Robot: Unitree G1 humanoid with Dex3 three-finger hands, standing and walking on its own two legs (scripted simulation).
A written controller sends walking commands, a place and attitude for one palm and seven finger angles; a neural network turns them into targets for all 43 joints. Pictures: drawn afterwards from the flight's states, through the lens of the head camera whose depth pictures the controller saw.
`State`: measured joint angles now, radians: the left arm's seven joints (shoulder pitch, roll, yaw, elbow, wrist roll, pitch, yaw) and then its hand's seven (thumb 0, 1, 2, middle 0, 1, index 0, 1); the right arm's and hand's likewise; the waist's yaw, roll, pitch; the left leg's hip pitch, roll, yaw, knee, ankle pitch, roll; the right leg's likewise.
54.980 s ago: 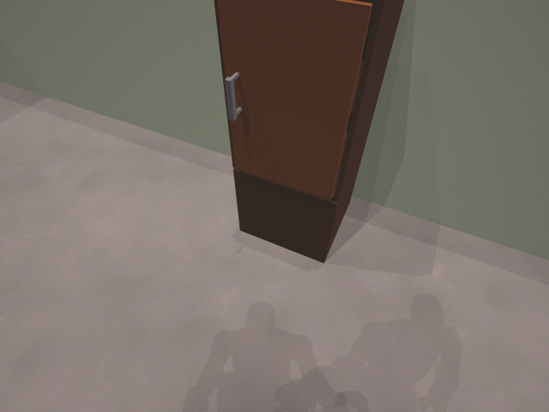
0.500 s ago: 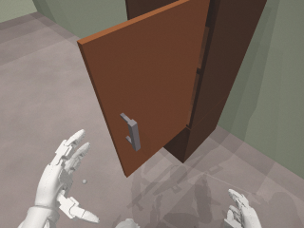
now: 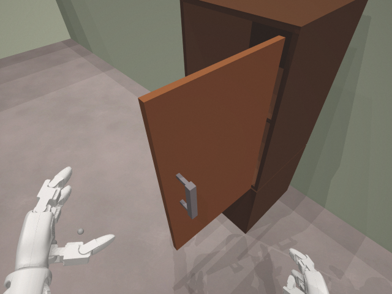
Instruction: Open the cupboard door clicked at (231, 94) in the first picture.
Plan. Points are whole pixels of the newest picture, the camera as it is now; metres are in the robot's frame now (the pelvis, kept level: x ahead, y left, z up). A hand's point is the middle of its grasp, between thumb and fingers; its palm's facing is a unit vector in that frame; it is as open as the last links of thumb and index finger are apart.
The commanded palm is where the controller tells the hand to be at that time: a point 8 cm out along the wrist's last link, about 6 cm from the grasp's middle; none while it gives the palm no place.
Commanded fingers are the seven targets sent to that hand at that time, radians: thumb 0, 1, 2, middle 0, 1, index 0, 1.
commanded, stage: draw the hand back to the body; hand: left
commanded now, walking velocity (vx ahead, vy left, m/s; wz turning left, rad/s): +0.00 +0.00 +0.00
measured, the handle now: (186, 196) +0.35 +0.06 -0.01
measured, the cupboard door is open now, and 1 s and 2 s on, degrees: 88 88 88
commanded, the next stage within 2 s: step back with the hand held close in 0.72 s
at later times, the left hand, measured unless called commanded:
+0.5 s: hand (43, 198) +0.21 +0.25 +0.18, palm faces +0.47 -0.79 -0.40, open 7.8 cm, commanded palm +0.16 +0.29 +0.19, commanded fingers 0.00 0.90 0.90 -0.20 -0.30 -0.20 -0.30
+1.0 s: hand (46, 200) +0.20 +0.24 +0.18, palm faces +0.41 -0.78 -0.47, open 7.4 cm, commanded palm +0.14 +0.28 +0.20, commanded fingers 0.00 0.90 0.90 -0.20 -0.30 -0.20 -0.30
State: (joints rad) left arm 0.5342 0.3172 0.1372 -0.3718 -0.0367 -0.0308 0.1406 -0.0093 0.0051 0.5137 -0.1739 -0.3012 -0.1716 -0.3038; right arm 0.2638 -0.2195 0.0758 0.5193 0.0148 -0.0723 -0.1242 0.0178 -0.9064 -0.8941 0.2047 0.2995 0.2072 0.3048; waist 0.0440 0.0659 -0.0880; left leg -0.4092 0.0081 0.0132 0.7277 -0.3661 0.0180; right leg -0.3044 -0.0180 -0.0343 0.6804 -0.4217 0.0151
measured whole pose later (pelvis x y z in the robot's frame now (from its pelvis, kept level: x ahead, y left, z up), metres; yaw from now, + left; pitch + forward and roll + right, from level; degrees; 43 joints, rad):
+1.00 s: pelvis +0.00 -0.02 +0.03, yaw -1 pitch -1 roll -1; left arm 0.49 0.37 0.38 -0.39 -0.05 -0.13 0.11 0.01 0.89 0.89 -0.21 -0.30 -0.21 -0.30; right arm 0.17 -0.25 0.01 0.61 0.00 -0.04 -0.09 0.02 -0.91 -0.89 0.20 0.30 0.21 0.30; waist 0.03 0.08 0.01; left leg -0.20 0.04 0.03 0.45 -0.23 -0.01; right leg -0.09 0.02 -0.02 0.37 -0.25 -0.01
